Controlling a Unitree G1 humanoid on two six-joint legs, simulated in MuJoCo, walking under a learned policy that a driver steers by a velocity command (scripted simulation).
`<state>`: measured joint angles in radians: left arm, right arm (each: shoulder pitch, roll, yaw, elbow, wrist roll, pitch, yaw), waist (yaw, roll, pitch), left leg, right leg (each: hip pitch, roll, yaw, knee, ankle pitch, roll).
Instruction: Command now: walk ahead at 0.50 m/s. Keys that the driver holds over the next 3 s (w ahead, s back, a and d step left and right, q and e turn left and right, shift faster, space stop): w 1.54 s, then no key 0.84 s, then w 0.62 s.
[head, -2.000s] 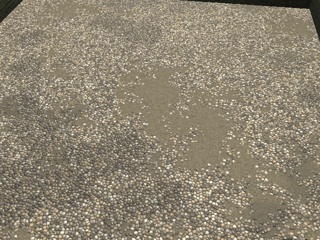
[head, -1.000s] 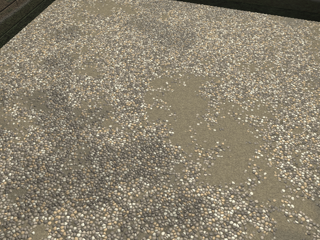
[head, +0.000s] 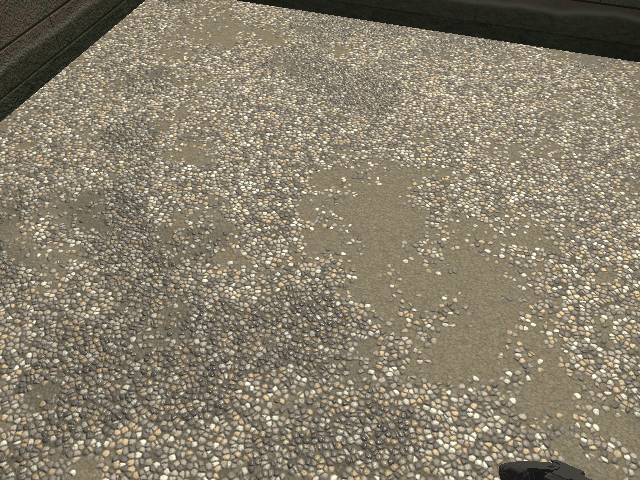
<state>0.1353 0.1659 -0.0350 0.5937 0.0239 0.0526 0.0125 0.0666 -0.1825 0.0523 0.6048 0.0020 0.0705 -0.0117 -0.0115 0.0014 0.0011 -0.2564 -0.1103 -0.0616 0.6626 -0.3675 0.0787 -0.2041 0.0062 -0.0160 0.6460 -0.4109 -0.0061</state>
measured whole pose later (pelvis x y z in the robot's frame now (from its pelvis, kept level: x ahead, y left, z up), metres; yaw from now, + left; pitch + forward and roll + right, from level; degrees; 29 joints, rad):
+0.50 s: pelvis +0.00 +0.00 +0.00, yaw +0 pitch -2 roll +0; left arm 0.14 0.16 -0.04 0.60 0.03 0.06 0.01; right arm 0.09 -0.17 0.06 0.60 0.00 0.06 -0.01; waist -0.01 0.00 -0.01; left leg -0.26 -0.11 -0.05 0.67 -0.37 0.08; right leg -0.21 0.01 -0.02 0.65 -0.42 -0.01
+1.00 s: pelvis +0.00 +0.00 +0.00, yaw +0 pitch -2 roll +0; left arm 0.14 0.15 -0.04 0.60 0.03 0.06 0.01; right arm 0.09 -0.16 0.07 0.60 -0.01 0.05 -0.01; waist -0.01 0.00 -0.01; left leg -0.26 -0.10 -0.05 0.66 -0.37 0.07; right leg -0.21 0.01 -0.02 0.65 -0.41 -0.01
